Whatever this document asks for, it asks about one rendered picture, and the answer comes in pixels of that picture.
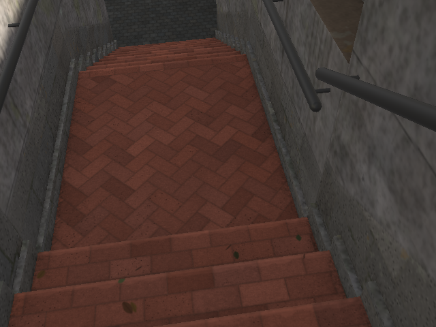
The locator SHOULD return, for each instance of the stairs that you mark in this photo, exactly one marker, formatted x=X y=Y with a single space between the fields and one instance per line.
x=164 y=52
x=259 y=275

